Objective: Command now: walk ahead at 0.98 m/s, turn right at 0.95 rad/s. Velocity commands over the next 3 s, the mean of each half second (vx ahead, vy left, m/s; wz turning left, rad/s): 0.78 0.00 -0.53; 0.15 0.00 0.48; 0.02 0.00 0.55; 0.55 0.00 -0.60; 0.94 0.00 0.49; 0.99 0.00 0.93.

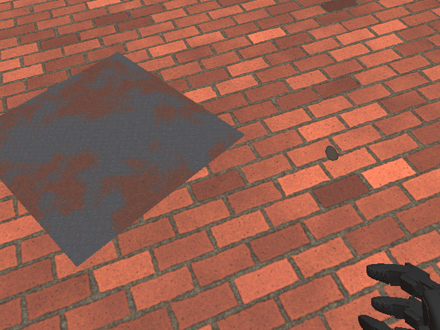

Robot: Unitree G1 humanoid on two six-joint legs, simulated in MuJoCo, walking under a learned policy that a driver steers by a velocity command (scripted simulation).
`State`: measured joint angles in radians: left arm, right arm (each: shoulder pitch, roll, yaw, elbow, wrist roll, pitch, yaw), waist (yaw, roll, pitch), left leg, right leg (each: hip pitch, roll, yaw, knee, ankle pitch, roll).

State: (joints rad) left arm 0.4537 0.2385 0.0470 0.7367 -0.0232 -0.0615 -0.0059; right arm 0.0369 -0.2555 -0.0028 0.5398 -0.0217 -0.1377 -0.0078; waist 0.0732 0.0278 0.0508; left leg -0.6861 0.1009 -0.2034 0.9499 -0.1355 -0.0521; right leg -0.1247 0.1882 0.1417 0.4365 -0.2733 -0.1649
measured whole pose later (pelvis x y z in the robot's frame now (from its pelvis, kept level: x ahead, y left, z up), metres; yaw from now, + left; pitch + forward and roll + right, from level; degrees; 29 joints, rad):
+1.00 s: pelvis +0.50 +0.05 -0.01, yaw +3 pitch +0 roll -3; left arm 0.07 0.30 0.07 0.77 -0.01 0.01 0.02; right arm 0.24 -0.33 -0.07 0.64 0.01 0.07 -0.01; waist -0.02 0.00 0.05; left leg -0.36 0.08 0.03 0.67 -0.31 0.01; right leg -0.32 -0.11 -0.25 0.57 -0.24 0.02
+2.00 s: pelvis +0.68 +0.00 -0.01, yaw -4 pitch +2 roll +2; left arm 0.08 0.29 0.04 0.60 -0.04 -0.03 -0.06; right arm 0.48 -0.31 -0.07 0.77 0.00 -0.09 -0.01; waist -0.12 -0.01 -0.01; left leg 0.15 0.06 0.19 0.19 -0.37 -0.06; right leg -0.79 -0.13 0.03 0.95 -0.10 0.00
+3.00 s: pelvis +1.49 -0.01 -0.02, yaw +42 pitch +2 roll -1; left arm -0.06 0.26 0.04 0.53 -0.04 -0.13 -0.01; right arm 0.40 -0.26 -0.08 0.72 0.04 -0.05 -0.02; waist -0.11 -0.03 0.03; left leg -0.01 -0.13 -0.34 0.55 -0.52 0.10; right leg -0.54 0.00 0.15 0.48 -0.01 0.07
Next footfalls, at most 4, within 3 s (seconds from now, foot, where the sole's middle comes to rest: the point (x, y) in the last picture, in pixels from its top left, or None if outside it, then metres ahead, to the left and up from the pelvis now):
0.18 left None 0.37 0.18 -0.77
0.58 right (286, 299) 0.59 -0.10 -0.77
0.98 left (199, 302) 0.56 0.16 -0.77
1.44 right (271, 289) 0.62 -0.06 -0.77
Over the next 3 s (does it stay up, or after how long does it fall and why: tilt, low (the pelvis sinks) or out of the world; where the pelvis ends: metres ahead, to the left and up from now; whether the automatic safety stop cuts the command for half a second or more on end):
stays up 1.49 -0.01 -0.02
